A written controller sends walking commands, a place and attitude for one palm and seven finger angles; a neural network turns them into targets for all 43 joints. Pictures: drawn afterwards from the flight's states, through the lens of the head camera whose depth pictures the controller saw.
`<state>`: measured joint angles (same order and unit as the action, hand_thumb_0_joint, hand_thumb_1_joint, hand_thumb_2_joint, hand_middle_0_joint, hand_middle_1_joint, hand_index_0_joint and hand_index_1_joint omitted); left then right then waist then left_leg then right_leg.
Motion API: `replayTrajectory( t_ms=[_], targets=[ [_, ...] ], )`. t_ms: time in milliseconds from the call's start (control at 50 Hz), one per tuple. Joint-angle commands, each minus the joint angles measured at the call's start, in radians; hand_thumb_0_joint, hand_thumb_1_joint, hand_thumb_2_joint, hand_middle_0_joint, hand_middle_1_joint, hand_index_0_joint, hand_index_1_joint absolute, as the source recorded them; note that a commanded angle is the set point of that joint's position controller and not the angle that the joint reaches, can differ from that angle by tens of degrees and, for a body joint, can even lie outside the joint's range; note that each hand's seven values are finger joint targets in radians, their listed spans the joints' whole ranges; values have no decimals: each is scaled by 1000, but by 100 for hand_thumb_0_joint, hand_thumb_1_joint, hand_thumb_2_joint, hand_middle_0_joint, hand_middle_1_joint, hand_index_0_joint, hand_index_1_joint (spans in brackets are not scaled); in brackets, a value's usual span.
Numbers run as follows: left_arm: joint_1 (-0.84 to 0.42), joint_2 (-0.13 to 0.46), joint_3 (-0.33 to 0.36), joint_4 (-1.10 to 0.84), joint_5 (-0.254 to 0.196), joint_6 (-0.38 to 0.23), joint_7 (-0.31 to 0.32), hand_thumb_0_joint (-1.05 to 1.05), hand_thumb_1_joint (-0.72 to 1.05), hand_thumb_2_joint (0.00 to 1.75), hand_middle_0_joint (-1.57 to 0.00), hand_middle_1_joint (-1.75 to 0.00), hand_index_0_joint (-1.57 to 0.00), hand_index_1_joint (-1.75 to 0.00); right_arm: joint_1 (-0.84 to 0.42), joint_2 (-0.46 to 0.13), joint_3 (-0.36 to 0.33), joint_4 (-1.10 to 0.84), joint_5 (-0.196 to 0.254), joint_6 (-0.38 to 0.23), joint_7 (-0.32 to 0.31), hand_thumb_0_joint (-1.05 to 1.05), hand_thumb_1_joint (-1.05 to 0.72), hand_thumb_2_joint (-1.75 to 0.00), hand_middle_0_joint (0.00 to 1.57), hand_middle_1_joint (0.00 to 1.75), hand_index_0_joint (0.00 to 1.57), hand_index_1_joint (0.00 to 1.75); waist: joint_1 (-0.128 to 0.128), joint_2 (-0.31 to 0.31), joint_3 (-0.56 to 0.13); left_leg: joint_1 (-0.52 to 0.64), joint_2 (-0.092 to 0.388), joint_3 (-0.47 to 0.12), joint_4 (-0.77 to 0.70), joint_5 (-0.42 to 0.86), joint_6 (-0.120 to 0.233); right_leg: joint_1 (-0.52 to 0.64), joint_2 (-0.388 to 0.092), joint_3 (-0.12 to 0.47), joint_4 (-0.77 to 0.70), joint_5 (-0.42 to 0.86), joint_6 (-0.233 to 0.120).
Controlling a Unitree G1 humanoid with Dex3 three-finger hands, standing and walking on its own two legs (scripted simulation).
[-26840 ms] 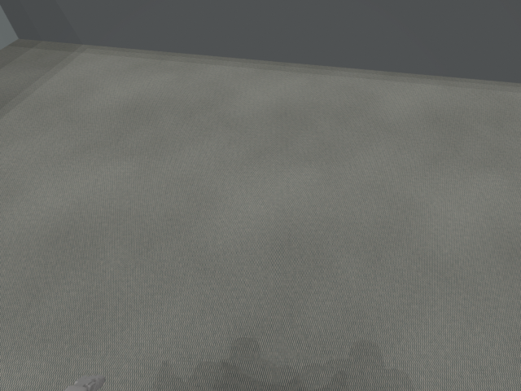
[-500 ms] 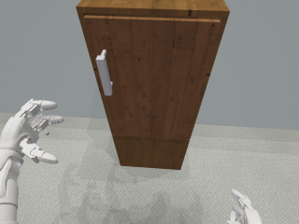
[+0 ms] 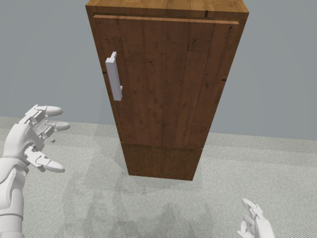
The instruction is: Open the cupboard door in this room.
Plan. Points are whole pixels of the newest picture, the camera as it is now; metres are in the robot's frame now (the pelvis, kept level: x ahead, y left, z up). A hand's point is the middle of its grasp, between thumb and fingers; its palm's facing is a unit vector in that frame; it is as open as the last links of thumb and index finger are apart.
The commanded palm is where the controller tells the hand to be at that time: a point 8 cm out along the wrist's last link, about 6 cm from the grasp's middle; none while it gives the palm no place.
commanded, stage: move the hooked fingers beside the handle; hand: left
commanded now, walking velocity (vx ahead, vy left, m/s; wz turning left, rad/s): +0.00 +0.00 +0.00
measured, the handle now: (116, 76) +0.56 +0.19 +0.10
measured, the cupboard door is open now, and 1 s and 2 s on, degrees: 0 0 0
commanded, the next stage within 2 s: none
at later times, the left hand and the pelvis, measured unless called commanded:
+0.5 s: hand (71, 115) +0.38 +0.26 +0.11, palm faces +0.00 -1.00 +0.00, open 14.0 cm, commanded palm +0.35 +0.31 +0.11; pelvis +0.00 +0.01 +0.00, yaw -1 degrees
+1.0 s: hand (82, 99) +0.44 +0.25 +0.10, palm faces -0.02 -1.00 +0.01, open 14.0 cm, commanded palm +0.42 +0.31 +0.10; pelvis +0.00 +0.01 -0.01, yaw -1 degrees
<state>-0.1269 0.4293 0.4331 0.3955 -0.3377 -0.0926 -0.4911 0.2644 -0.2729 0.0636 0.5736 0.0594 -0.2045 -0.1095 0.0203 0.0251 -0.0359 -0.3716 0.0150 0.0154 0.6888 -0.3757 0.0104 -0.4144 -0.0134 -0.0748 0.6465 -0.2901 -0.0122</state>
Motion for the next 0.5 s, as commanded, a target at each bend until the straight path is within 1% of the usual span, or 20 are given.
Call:
replayTrajectory(
  t_ms=[0,20,40,60,80,100,120,140,160,200,220,240,260,300,320,360,400,440,460,480],
  targets=[
    [-377,275,63,-186,-14,-74,2,0,-50,30,-30,-120,-30,-120,-41,-139,-60,-137,2,-52,-18,0,-90,-90,20,30,20,30,-25,53,-216,31,-19,-32,-109,218,8,117,18,45,-74,160,-15],
    [-414,263,44,-190,-11,-81,3,0,-50,30,-30,-120,-30,-120,-44,-138,-60,-135,2,-53,-19,0,-90,-90,20,30,20,30,-30,74,-224,39,-21,-32,-108,211,8,111,16,47,-75,153,-14],
    [-419,282,58,-169,-12,-82,5,0,-50,30,-30,-120,-30,-120,-39,-140,-60,-131,0,-51,-19,0,-90,-90,20,30,20,30,-27,51,-219,35,-20,-34,-102,218,10,117,19,51,-75,158,-18],
    [-442,286,51,-161,-3,-84,5,0,-50,30,-30,-120,-30,-120,-37,-142,-58,-129,1,-48,-20,0,-90,-90,20,30,20,30,-30,61,-228,33,-19,-36,-107,222,8,116,17,47,-71,163,-18],
    [-452,262,31,-140,0,-82,7,0,-50,30,-30,-120,-30,-120,-35,-140,-58,-131,1,-47,-19,0,-90,-90,20,30,20,30,-31,53,-224,30,-19,-38,-108,220,8,109,17,43,-68,161,-18],
    [-466,265,28,-108,3,-79,10,0,-50,30,-30,-120,-30,-120,-33,-141,-57,-126,2,-45,-20,0,-90,-90,20,30,20,30,-33,63,-214,27,-19,-38,-109,204,7,95,16,43,-71,145,-18],
    [-491,274,31,-82,7,-78,13,0,-50,30,-30,-120,-30,-120,-27,-145,-57,-120,2,-42,-19,0,-90,-90,20,30,20,30,-38,55,-212,17,-20,-40,-110,189,6,88,15,43,-72,130,-17],
    [-506,297,44,-63,9,-79,14,0,-50,30,-30,-120,-30,-120,-20,-149,-57,-121,1,-36,-19,0,-90,-90,20,30,20,30,-30,34,-218,10,-19,-42,-108,197,6,105,18,44,-68,132,-22],
    [-524,305,47,-62,16,-83,17,0,-50,30,-30,-120,-30,-120,-20,-148,-58,-124,1,-34,-16,0,-90,-90,20,30,20,30,-30,43,-240,17,-19,-41,-110,205,6,106,16,44,-65,142,-20],
    [-532,276,21,-56,22,-87,23,0,-50,30,-30,-120,-30,-120,-15,-145,-59,-130,1,-31,-11,0,-90,-90,20,30,20,30,-28,71,-267,31,-20,-42,-108,229,3,105,15,41,-55,166,-22],
    [-522,284,32,-27,25,-85,28,0,-50,30,-30,-120,-30,-120,-8,-147,-59,-128,0,-27,-10,0,-90,-90,20,30,20,30,-25,63,-260,22,-18,-41,-107,237,2,103,17,40,-53,176,-23],
    [-530,306,49,4,21,-86,32,0,-50,30,-30,-120,-30,-120,1,-152,-57,-125,-3,-21,-7,0,-90,-90,20,30,20,30,-22,18,-248,-3,-19,-42,-103,239,3,119,20,40,-53,180,-24],
    [-555,321,59,9,27,-90,33,0,-50,30,-30,-120,-30,-120,5,-154,-60,-125,-3,-16,-5,0,-90,-90,20,30,20,30,-28,21,-265,-7,-17,-38,-104,240,4,120,19,44,-49,190,-20],
    [-551,329,67,30,37,-96,37,0,-50,30,-30,-120,-30,-120,17,-155,-63,-126,-4,-5,-1,0,-90,-90,20,30,20,30,-22,50,-283,-8,-18,-34,-99,264,2,124,17,44,-40,215,-22],
    [-571,313,51,32,39,-100,38,0,-50,30,-30,-120,-30,-120,21,-153,-63,-128,-5,-3,2,0,-90,-90,20,30,20,30,-27,48,-283,-4,-18,-35,-99,271,2,118,18,42,-38,223,-21],
    [-596,336,63,49,42,-109,36,0,-50,30,-30,-120,-30,-120,34,-158,-65,-126,-5,7,5,0,-90,-90,20,30,20,30,-29,32,-292,-10,-15,-34,-93,284,4,124,21,45,-33,241,-22],
    [-636,311,36,29,46,-123,36,0,-50,30,-30,-120,-30,-120,42,-155,-69,-125,-6,12,7,0,-90,-90,20,30,20,30,-38,88,-318,17,-16,-32,-89,294,2,108,22,46,-31,242,-22],
    [-598,349,81,78,39,-126,37,0,-50,30,-30,-120,-30,-120,59,-162,-72,-121,-10,21,9,0,-90,-90,20,30,20,30,-27,28,-321,-4,-14,-33,-82,314,4,135,26,46,-26,266,-24],
    [-627,352,77,77,41,-131,35,0,-50,30,-30,-120,-30,-120,64,-164,-72,-116,-9,25,10,0,-90,-90,20,30,20,30,-38,10,-330,-13,-13,-31,-83,323,6,143,24,48,-24,289,-20],
    [-619,336,67,96,43,-129,31,0,-50,30,-30,-120,-30,-120,67,-163,-74,-116,-8,30,11,0,-90,-90,20,30,20,30,-35,31,-329,-15,-14,-26,-81,321,6,135,24,50,-23,290,-19]
  ],
)
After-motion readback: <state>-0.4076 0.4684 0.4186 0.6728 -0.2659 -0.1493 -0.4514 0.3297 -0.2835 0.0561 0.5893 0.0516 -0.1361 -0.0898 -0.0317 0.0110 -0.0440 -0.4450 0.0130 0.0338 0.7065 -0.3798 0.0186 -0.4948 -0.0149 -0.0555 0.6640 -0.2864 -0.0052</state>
